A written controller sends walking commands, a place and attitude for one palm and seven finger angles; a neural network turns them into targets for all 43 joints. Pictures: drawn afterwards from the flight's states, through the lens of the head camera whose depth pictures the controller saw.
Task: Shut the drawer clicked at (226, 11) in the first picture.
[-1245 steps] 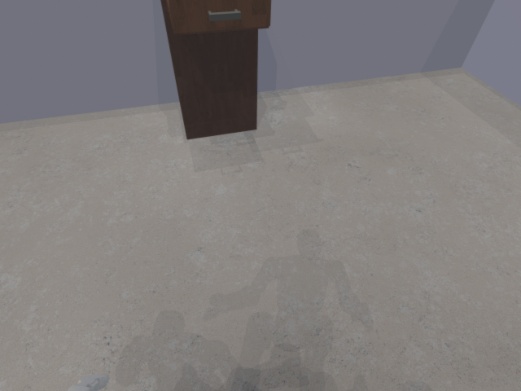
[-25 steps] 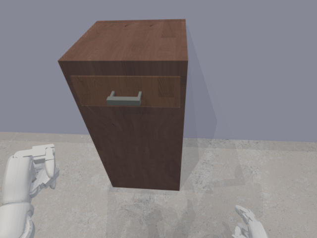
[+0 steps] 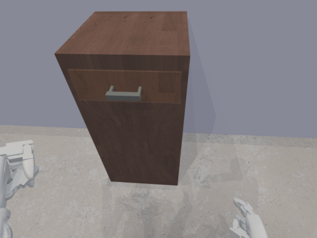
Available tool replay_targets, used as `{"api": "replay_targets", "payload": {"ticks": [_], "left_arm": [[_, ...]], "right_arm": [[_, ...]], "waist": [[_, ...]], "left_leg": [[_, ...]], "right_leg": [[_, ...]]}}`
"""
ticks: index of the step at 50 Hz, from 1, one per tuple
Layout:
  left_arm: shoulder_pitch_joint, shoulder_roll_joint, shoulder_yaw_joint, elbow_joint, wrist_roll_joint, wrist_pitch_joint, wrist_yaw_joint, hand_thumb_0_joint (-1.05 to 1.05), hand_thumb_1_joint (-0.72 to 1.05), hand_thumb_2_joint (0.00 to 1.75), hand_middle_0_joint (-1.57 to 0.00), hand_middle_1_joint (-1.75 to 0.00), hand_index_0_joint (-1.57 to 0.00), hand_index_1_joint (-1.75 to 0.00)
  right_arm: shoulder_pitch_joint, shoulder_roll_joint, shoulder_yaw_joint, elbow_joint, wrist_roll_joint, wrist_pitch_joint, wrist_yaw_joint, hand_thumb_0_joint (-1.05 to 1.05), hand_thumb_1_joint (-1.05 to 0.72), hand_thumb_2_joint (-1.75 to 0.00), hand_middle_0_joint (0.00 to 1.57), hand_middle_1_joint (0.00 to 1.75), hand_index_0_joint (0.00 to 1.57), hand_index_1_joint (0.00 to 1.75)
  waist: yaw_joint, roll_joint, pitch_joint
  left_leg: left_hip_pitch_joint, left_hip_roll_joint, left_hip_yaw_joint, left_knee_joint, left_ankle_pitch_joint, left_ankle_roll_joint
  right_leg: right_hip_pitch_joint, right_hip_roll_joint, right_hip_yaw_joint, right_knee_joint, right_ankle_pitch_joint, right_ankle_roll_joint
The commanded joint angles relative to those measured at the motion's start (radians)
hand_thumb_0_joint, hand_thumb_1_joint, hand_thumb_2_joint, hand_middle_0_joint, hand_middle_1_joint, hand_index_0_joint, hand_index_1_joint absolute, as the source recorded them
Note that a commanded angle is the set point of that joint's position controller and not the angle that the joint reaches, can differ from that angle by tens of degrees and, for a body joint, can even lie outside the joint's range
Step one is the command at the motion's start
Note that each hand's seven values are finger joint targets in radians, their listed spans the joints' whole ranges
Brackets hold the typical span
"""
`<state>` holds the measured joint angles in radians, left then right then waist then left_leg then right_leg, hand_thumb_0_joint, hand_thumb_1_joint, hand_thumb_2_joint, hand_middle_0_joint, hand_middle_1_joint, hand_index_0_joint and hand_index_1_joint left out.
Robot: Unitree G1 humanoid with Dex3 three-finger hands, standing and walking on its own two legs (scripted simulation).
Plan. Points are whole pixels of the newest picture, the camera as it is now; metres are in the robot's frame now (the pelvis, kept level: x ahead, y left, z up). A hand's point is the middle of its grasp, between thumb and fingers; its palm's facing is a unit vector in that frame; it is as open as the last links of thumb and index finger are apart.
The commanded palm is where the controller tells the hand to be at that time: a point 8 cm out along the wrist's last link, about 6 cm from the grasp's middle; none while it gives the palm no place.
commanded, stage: step back with the hand held close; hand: left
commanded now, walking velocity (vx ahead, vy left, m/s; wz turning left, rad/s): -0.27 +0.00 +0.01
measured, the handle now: (124, 92) +0.59 +0.19 +0.04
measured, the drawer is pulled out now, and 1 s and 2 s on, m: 0.00 0.00 0.00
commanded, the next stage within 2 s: stop stepping back and stand still in 1.28 s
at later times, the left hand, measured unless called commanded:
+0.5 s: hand (17, 202) +0.13 +0.26 +0.15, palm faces +0.37 -0.79 -0.49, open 3.3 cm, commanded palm +0.08 +0.30 +0.17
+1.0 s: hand out of the picture +0.08 +0.23 +0.15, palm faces +0.31 -0.82 -0.49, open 3.3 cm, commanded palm +0.01 +0.28 +0.17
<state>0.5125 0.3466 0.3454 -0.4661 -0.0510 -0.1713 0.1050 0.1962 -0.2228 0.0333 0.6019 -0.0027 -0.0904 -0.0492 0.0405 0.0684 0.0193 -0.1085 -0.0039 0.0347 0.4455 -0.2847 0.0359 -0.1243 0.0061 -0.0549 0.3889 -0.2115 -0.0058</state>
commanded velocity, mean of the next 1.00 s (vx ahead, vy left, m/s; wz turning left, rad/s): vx -0.32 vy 0.00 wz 0.01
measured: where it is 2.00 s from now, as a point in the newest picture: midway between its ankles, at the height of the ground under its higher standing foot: outside the picture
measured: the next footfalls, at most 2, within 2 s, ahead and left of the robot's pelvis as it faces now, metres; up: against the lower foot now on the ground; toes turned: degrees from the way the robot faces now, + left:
right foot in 0.86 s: -0.07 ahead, -0.12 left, +0.00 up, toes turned +6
left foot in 1.24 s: -0.07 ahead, +0.11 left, +0.00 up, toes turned +0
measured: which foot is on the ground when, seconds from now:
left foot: down 0.00-1.00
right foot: down 0.00-0.78, up 0.80-0.84, down 0.86-1.00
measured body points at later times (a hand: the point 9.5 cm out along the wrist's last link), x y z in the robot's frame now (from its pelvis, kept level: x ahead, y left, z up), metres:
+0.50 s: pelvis -0.06 +0.02 -0.01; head -0.04 +0.02 +0.44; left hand +0.11 +0.30 +0.18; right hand +0.13 -0.22 -0.09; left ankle -0.02 +0.09 -0.74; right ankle +0.00 -0.12 -0.74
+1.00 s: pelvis -0.12 +0.00 -0.01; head -0.07 +0.01 +0.43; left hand +0.06 +0.27 +0.18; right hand +0.06 -0.24 -0.10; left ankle -0.02 +0.09 -0.74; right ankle -0.11 -0.12 -0.74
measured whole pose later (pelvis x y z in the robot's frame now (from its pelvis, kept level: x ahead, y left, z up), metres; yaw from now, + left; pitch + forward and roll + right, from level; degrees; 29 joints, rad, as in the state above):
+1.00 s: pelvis -0.12 +0.00 -0.01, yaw +1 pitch +2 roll -2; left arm 0.60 0.39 0.39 -0.61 -0.02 -0.30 0.11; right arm 0.16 -0.21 -0.01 0.59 -0.01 -0.10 -0.05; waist -0.01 0.00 0.08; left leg -0.47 0.00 0.02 0.54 -0.12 0.04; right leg -0.33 0.07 0.06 0.56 -0.27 0.00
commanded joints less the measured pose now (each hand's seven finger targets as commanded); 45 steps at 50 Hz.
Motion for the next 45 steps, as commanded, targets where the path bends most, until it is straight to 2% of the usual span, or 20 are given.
{"api": "replay_targets", "payload": {"ticks": [1,5,7,9,13,17,20,24,26,29,31,33,34,36,38,40,41,42,44,45], "left_arm": [[0.038,0.120,0.071,-0.147,0.000,-0.062,0.000,0.00,0.90,0.90,-1.40,-1.60,-1.40,-1.60],[0.098,0.178,0.123,-0.229,0.001,-0.069,0.010,0.00,0.90,0.90,-1.40,-1.60,-1.40,-1.60],[0.128,0.200,0.148,-0.266,0.000,-0.072,0.018,0.00,0.90,0.90,-1.40,-1.60,-1.40,-1.60],[0.137,0.220,0.172,-0.304,-0.003,-0.076,0.025,0.00,0.90,0.90,-1.40,-1.60,-1.40,-1.60],[0.145,0.214,0.167,-0.327,0.001,-0.076,0.032,0.00,0.90,0.90,-1.40,-1.60,-1.40,-1.60],[0.123,0.189,0.150,-0.315,0.010,-0.079,0.030,0.00,0.90,0.90,-1.40,-1.60,-1.40,-1.60],[0.094,0.179,0.149,-0.292,0.021,-0.084,0.032,0.00,0.90,0.90,-1.40,-1.60,-1.40,-1.60],[0.052,0.165,0.141,-0.277,0.038,-0.100,0.034,0.00,0.90,0.90,-1.40,-1.60,-1.40,-1.60],[0.033,0.174,0.144,-0.295,0.043,-0.109,0.035,0.00,0.90,0.90,-1.40,-1.60,-1.40,-1.60],[0.025,0.185,0.140,-0.326,0.038,-0.123,0.041,0.00,0.90,0.90,-1.40,-1.60,-1.40,-1.60],[0.032,0.196,0.141,-0.357,0.031,-0.134,0.051,0.00,0.90,0.90,-1.40,-1.60,-1.40,-1.60],[0.046,0.204,0.153,-0.370,0.029,-0.145,0.060,0.00,0.90,0.90,-1.40,-1.60,-1.40,-1.60],[0.058,0.206,0.161,-0.380,0.030,-0.152,0.064,0.00,0.90,0.90,-1.40,-1.60,-1.40,-1.60],[0.091,0.205,0.194,-0.359,0.042,-0.161,0.067,0.00,0.90,0.90,-1.40,-1.60,-1.40,-1.60],[0.093,0.194,0.199,-0.324,0.056,-0.170,0.058,0.00,0.90,0.90,-1.40,-1.60,-1.40,-1.60],[0.078,0.211,0.221,-0.304,0.059,-0.172,0.055,0.00,0.90,0.90,-1.40,-1.60,-1.40,-1.60],[0.084,0.188,0.197,-0.307,0.056,-0.180,0.049,0.00,0.90,0.90,-1.40,-1.60,-1.40,-1.60],[0.122,0.188,0.197,-0.291,0.042,-0.183,0.044,0.00,0.90,0.90,-1.40,-1.60,-1.40,-1.60],[0.116,0.178,0.163,-0.306,0.024,-0.188,0.027,0.00,0.90,0.90,-1.40,-1.60,-1.40,-1.60],[0.107,0.189,0.159,-0.329,0.021,-0.194,0.027,0.00,0.90,0.90,-1.40,-1.60,-1.40,-1.60]], "right_arm": [[-0.103,-0.127,-0.071,-0.160,-0.004,-0.007,-0.008,0.00,-0.90,-0.90,0.20,0.30,0.20,0.30],[-0.114,-0.133,-0.087,-0.192,0.001,0.023,-0.009,0.00,-0.90,-0.90,0.20,0.30,0.20,0.30],[-0.110,-0.125,-0.091,-0.212,0.007,0.035,-0.011,0.00,-0.90,-0.90,0.20,0.30,0.20,0.30],[-0.109,-0.120,-0.095,-0.226,0.011,0.041,-0.016,0.00,-0.90,-0.90,0.20,0.30,0.20,0.30],[-0.105,-0.120,-0.095,-0.233,0.011,0.038,-0.028,0.00,-0.90,-0.90,0.20,0.30,0.20,0.30],[-0.091,-0.133,-0.098,-0.225,0.005,0.021,-0.029,0.00,-0.90,-0.90,0.20,0.30,0.20,0.30],[-0.094,-0.138,-0.099,-0.224,0.003,0.008,-0.029,0.00,-0.90,-0.90,0.20,0.30,0.20,0.30],[-0.079,-0.139,-0.096,-0.230,0.010,-0.005,-0.029,0.00,-0.90,-0.90,0.20,0.30,0.20,0.30],[-0.076,-0.132,-0.097,-0.232,0.008,-0.010,-0.030,0.00,-0.90,-0.90,0.20,0.30,0.20,0.30],[-0.053,-0.127,-0.098,-0.223,0.000,-0.019,-0.021,0.00,-0.90,-0.90,0.20,0.30,0.20,0.30],[-0.052,-0.117,-0.091,-0.213,-0.004,-0.022,-0.020,0.00,-0.90,-0.90,0.20,0.30,0.20,0.30],[-0.052,-0.122,-0.088,-0.207,-0.006,-0.028,-0.022,0.00,-0.90,-0.90,0.20,0.30,0.20,0.30],[-0.058,-0.127,-0.089,-0.207,-0.005,-0.033,-0.024,0.00,-0.90,-0.90,0.20,0.30,0.20,0.30],[-0.077,-0.138,-0.092,-0.208,-0.004,-0.044,-0.033,0.00,-0.90,-0.90,0.20,0.30,0.20,0.30],[-0.079,-0.133,-0.101,-0.211,-0.001,-0.053,-0.032,0.00,-0.90,-0.90,0.20,0.30,0.20,0.30],[-0.085,-0.129,-0.109,-0.213,-0.001,-0.062,-0.032,0.00,-0.90,-0.90,0.20,0.30,0.20,0.30],[-0.079,-0.128,-0.107,-0.208,-0.001,-0.068,-0.030,0.00,-0.90,-0.90,0.20,0.30,0.20,0.30],[-0.060,-0.126,-0.110,-0.193,0.001,-0.072,-0.027,0.00,-0.90,-0.90,0.20,0.30,0.20,0.30],[-0.064,-0.130,-0.106,-0.172,0.000,-0.075,-0.018,0.00,-0.90,-0.90,0.20,0.30,0.20,0.30],[-0.062,-0.125,-0.104,-0.162,-0.003,-0.075,-0.015,0.00,-0.90,-0.90,0.20,0.30,0.20,0.30]], "waist": [[-0.029,-0.034,-0.048],[-0.019,-0.023,-0.177],[-0.017,-0.064,-0.223],[-0.017,-0.073,-0.239],[-0.020,0.007,-0.208],[-0.025,0.054,-0.140],[-0.026,0.055,-0.074],[-0.042,-0.026,-0.017],[-0.044,-0.079,-0.021],[-0.052,-0.161,-0.039],[-0.057,-0.143,-0.068],[-0.060,-0.083,-0.084],[-0.059,-0.019,-0.092],[-0.046,0.120,-0.116],[-0.035,0.156,-0.105],[-0.034,0.100,-0.070],[-0.036,0.070,-0.039],[-0.039,-0.002,-0.051],[-0.045,-0.059,-0.078],[-0.051,-0.052,-0.121]], "left_leg": [[-0.068,0.058,-0.067,-0.067,0.294,0.008],[-0.089,0.076,-0.082,-0.063,0.415,0.008],[-0.111,0.082,-0.086,-0.048,0.445,0.007],[-0.135,0.084,-0.086,-0.036,0.449,0.006],[-0.183,0.104,-0.104,-0.053,0.436,0.016],[-0.311,0.148,-0.137,-0.113,0.283,0.042],[-0.468,0.165,-0.155,-0.162,0.020,0.067],[-0.616,0.141,-0.165,-0.154,-0.287,0.080],[-0.583,0.106,-0.144,-0.092,-0.320,0.073],[-0.422,0.045,-0.117,0.055,-0.271,0.042],[-0.304,0.033,-0.113,0.094,-0.197,0.025],[-0.289,0.050,-0.142,0.031,-0.183,0.028],[-0.342,0.079,-0.171,-0.041,-0.200,0.040],[-0.575,0.198,-0.281,-0.221,-0.301,0.089],[-0.723,0.266,-0.308,-0.278,-0.420,0.119],[-0.732,0.257,-0.291,-0.226,-0.349,0.126],[-0.696,0.235,-0.273,-0.191,-0.280,0.118],[-0.589,0.206,-0.251,-0.122,-0.132,0.100],[-0.430,0.146,-0.195,-0.046,0.036,0.059],[-0.326,0.119,-0.156,-0.004,0.190,0.036]], "right_leg": [[-0.021,-0.078,0.111,-0.040,0.286,-0.013],[0.055,-0.069,0.084,0.044,0.379,-0.003],[0.086,-0.070,0.082,0.077,0.425,0.001],[0.095,-0.074,0.088,0.101,0.458,0.003],[0.067,-0.056,0.085,0.151,0.406,0.013],[0.066,-0.029,0.083,0.225,0.228,0.018],[0.101,-0.019,0.097,0.258,0.156,0.019],[0.124,-0.028,0.144,0.248,0.130,0.016],[0.058,-0.052,0.195,0.173,0.048,0.006],[-0.138,-0.123,0.287,-0.010,-0.168,-0.034],[-0.236,-0.148,0.278,-0.048,-0.218,-0.050],[-0.238,-0.112,0.216,-0.005,-0.194,-0.031],[-0.178,-0.073,0.177,0.054,-0.146,-0.013],[0.068,0.017,0.095,0.315,0.005,0.024],[0.178,0.052,0.085,0.453,-0.006,0.037],[0.164,0.055,0.106,0.425,-0.005,0.035],[0.130,0.054,0.113,0.367,-0.008,0.029],[0.071,0.038,0.126,0.273,0.087,0.017],[-0.034,0.006,0.178,0.161,0.201,0.002],[-0.081,-0.035,0.210,0.138,0.333,-0.008]]}}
